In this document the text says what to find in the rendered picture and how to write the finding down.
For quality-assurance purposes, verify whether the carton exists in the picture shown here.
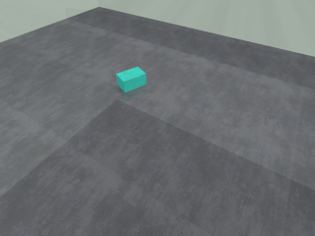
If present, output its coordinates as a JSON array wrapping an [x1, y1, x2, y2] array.
[[116, 66, 147, 93]]

